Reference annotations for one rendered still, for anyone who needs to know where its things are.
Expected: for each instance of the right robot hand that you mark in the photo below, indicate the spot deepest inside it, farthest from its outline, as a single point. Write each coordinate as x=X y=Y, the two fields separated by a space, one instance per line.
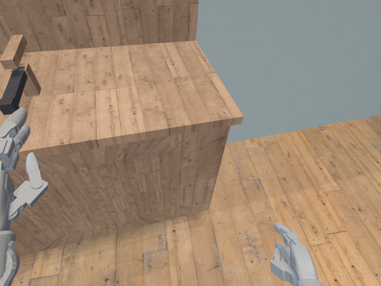
x=298 y=262

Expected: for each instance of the left robot hand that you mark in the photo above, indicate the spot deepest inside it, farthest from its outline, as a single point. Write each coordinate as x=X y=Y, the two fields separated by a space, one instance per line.
x=13 y=135

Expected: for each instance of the robot left forearm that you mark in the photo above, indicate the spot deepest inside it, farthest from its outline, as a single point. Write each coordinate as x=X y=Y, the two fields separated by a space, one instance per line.
x=9 y=258

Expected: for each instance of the tap lever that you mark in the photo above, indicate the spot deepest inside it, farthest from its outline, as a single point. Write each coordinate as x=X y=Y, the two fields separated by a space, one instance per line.
x=13 y=92

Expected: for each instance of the counter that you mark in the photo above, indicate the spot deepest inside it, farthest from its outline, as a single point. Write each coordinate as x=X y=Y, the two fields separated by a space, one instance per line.
x=128 y=119

